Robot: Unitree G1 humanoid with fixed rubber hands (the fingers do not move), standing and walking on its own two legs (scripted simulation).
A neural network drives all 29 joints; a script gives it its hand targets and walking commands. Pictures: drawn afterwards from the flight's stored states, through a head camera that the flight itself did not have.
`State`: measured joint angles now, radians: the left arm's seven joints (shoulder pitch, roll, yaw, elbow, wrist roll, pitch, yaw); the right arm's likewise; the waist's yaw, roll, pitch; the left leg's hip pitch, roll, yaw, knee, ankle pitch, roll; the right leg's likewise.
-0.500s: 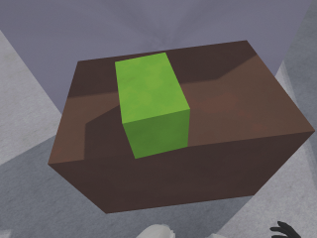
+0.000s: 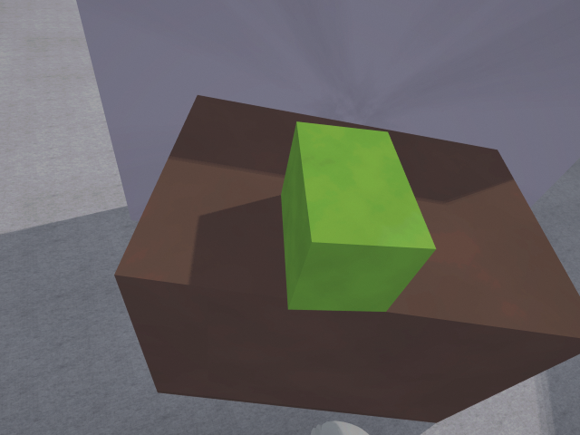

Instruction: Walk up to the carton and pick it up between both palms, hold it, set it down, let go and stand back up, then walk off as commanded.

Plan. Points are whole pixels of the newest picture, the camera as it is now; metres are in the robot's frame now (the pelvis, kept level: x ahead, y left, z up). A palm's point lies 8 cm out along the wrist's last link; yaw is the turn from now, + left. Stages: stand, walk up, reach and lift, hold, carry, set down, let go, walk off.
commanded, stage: walk up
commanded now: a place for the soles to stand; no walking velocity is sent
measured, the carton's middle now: (340, 215) +0.48 -0.06 +0.02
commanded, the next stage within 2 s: none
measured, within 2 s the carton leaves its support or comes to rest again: neither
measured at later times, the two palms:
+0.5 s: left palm out of the picture +0.04 +0.14 -0.02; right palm out of the picture +0.02 -0.49 -0.13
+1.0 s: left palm out of the picture -0.07 -0.02 -0.07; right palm out of the picture -0.06 -0.65 -0.19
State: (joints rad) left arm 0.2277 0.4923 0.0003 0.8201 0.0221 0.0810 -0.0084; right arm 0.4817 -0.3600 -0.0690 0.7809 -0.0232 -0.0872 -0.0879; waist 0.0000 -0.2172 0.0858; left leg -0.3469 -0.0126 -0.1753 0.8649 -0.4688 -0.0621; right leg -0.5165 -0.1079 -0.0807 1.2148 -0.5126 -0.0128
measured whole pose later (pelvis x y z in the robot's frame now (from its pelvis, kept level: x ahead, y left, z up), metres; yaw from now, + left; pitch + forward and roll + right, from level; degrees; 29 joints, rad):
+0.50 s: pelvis -0.03 -0.20 +0.02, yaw -1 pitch -3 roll +6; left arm 0.27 0.44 0.00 0.82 0.02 -0.03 -0.01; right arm 0.30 -0.38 -0.07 0.81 -0.02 0.00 -0.07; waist 0.00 0.07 0.14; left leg -0.50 -0.09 -0.15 1.30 -0.34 -0.02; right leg -0.40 -0.01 -0.13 0.80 -0.37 0.05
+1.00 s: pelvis -0.13 -0.33 -0.03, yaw +2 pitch -9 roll +4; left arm 0.27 0.34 0.00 0.82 0.02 -0.03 0.08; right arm 0.20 -0.48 -0.08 0.86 -0.03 0.10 0.00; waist -0.07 0.14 0.20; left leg -0.51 -0.14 -0.19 1.24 -0.47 0.00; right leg -0.44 -0.12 0.04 1.12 -0.52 0.05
